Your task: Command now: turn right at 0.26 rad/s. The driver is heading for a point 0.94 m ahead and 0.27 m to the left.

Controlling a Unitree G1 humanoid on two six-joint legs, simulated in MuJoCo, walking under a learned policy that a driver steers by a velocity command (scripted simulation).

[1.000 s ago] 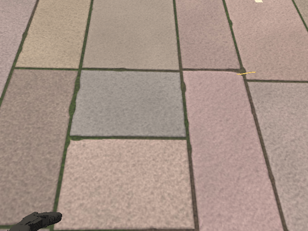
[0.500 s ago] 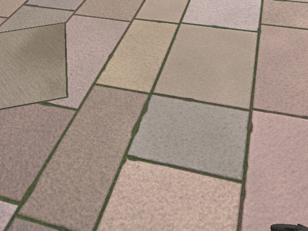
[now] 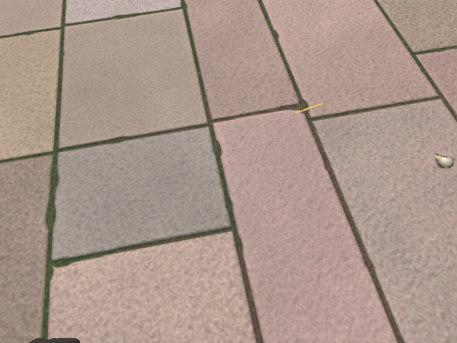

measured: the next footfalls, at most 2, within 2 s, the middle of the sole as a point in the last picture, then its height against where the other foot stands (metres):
left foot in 0.66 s outside the picture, level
right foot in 1.14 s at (122, 275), level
